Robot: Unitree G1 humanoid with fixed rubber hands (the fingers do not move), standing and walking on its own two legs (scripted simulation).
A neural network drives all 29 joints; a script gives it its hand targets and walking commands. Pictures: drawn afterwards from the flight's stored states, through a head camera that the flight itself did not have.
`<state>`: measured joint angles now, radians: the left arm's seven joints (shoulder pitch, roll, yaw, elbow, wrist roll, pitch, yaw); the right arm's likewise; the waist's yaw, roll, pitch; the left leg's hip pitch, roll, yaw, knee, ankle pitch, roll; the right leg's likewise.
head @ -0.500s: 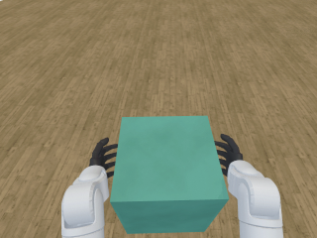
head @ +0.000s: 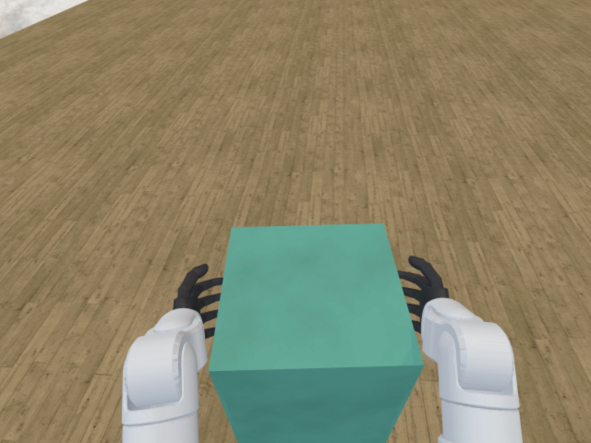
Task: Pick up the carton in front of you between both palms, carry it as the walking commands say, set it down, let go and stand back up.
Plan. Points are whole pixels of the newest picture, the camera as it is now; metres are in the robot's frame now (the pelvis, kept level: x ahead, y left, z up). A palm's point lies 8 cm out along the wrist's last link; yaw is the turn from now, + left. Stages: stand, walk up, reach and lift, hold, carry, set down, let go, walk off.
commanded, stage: carry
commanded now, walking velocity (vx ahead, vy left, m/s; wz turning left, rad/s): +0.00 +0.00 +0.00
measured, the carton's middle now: (310, 338) +0.28 +0.00 +0.01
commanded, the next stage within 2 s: hold in 1.02 s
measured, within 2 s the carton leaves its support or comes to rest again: neither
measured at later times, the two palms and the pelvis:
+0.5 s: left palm (180, 356) +0.24 +0.16 +0.06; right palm (422, 347) +0.24 -0.13 +0.05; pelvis -0.03 +0.01 +0.00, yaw +0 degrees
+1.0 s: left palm (177, 363) +0.23 +0.17 +0.04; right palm (416, 355) +0.24 -0.13 +0.04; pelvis -0.05 +0.02 +0.00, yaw +0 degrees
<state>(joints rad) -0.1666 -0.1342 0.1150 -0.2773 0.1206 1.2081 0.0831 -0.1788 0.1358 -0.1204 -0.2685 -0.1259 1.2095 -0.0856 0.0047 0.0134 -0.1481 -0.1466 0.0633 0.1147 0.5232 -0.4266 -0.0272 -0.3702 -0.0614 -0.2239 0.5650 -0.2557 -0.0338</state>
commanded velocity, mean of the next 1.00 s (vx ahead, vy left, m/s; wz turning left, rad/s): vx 0.00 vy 0.00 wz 0.00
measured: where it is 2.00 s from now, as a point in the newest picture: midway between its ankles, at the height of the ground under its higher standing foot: outside the picture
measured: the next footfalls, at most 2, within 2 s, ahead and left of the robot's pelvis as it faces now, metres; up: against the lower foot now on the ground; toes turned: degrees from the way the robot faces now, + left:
none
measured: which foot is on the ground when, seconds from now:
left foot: down 0.00-1.00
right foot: down 0.00-1.00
